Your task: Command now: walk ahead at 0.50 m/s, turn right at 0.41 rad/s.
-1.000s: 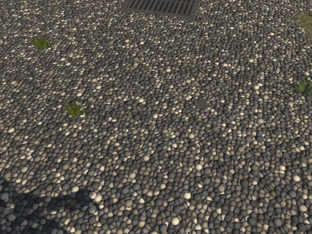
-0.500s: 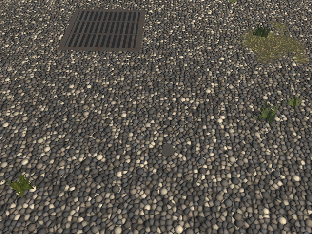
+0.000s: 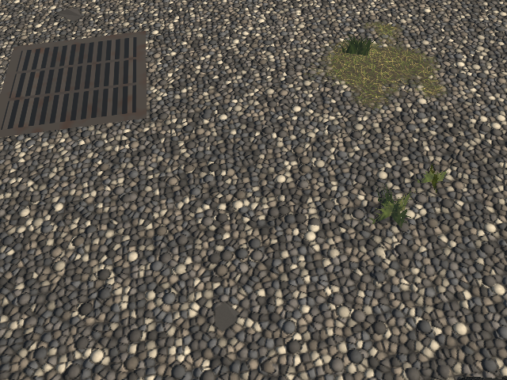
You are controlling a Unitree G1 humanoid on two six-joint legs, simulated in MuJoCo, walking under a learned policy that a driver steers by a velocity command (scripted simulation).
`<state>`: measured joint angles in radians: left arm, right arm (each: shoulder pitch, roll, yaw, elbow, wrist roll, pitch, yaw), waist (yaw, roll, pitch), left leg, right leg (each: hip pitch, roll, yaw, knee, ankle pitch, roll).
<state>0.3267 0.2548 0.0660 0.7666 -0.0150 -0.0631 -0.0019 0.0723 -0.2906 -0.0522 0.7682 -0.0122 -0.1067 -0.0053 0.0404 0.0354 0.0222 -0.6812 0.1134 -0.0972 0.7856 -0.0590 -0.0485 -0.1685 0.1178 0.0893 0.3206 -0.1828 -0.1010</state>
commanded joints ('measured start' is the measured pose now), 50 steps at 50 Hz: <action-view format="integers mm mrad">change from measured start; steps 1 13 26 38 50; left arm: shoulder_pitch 26 103 -231 118 -91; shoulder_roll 154 148 43 297 121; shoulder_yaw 38 9 -10 73 30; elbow -50 -43 -131 -85 -9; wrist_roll -4 -25 8 32 33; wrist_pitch -13 -24 -23 -36 -65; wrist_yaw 12 10 -1 -15 -4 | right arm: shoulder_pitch -70 340 274 418 187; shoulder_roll -26 -140 -127 -2 -43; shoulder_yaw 2 -47 -29 22 -25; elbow -67 6 42 41 0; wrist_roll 7 33 29 16 36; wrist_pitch -13 -24 2 24 65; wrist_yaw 9 34 14 4 7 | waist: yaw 24 -136 -100 55 -50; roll -117 154 33 -255 -91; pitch -28 -247 -3 -396 7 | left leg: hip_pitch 149 970 563 93 -21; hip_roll -68 266 53 -133 14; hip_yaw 75 -607 -2 96 -32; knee -186 -484 -641 360 199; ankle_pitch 201 -377 157 -215 11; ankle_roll -4 341 248 76 41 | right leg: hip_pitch -82 -613 -478 604 28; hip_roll -199 -80 -210 -508 -358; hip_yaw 111 106 -66 437 -106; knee -96 1009 367 145 -201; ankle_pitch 193 -351 236 95 266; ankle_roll -122 59 103 -221 -98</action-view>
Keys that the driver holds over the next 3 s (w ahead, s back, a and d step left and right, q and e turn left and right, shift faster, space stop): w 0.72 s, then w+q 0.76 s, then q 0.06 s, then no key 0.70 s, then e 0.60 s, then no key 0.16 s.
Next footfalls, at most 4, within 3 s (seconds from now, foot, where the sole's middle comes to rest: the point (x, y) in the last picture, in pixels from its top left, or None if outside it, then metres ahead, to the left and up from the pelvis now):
0.20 left None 0.30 0.15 -0.78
0.74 right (327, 339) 0.58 -0.11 -0.78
1.28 left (237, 249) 0.85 0.15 -0.78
1.74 right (271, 174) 1.16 0.05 -0.78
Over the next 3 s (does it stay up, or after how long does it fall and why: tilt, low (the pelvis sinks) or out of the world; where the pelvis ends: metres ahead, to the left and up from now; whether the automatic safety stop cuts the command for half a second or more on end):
stays up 1.03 0.14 -0.01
